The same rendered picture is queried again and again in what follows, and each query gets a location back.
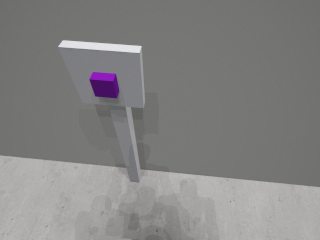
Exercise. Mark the panel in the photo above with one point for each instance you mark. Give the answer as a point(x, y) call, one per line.
point(126, 61)

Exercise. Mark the button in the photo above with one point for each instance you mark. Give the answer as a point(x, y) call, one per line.
point(104, 84)

